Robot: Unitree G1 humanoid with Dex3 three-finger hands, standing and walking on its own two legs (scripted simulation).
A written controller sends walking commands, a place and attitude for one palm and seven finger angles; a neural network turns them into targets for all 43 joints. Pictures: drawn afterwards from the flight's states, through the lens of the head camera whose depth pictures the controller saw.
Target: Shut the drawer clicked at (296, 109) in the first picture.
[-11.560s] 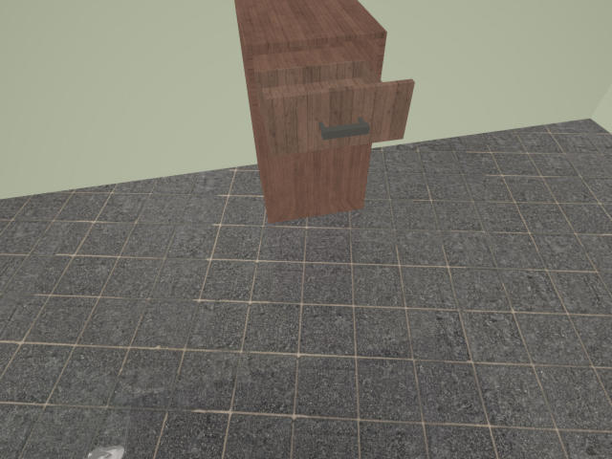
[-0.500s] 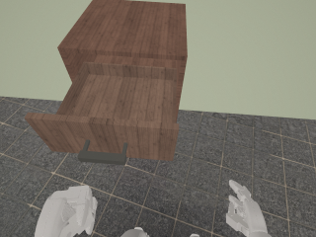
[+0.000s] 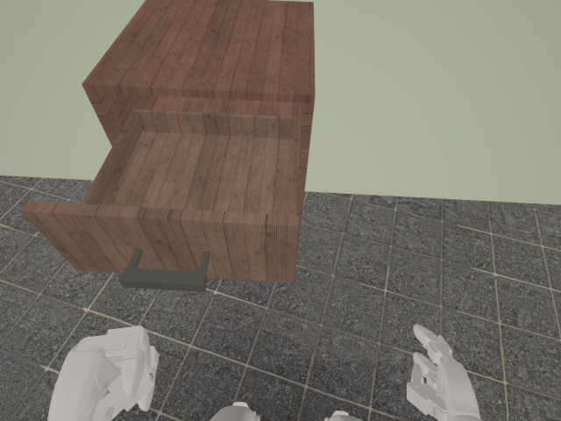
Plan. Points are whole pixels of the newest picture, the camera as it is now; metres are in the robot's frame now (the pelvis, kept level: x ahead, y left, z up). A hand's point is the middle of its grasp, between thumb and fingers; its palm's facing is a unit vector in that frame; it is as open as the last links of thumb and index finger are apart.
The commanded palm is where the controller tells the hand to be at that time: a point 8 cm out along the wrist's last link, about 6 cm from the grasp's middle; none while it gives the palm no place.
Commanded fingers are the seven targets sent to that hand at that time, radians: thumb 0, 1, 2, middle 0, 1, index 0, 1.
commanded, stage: bring the fist close to the handle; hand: left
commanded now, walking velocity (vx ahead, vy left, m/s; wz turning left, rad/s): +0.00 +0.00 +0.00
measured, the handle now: (167, 267) +0.35 +0.21 -0.02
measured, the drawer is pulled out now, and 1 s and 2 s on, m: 0.30 0.30 0.26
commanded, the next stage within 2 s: push the drawer shut in 1.28 s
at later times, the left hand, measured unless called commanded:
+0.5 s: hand (167, 352) +0.21 +0.16 +0.02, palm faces +0.01 -1.00 -0.04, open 3.3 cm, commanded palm +0.18 +0.22 +0.02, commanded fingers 0.00 0.90 0.90 -1.40 -1.60 -1.40 -1.60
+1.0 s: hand (181, 329) +0.25 +0.16 -0.02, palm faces -0.03 -1.00 -0.02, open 3.3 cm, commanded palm +0.23 +0.22 -0.02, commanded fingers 0.00 0.90 0.90 -1.40 -1.60 -1.40 -1.60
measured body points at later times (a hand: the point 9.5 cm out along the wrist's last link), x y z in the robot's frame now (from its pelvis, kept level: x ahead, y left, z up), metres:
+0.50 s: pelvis +0.00 -0.02 -0.02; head +0.08 -0.01 +0.42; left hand +0.20 +0.22 +0.03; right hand +0.19 -0.26 -0.10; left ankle +0.01 +0.09 -0.66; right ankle +0.01 -0.10 -0.66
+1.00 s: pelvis -0.01 +0.00 -0.05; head +0.09 +0.01 +0.39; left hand +0.25 +0.22 -0.02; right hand +0.17 -0.24 -0.14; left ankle +0.01 +0.09 -0.66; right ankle +0.01 -0.10 -0.66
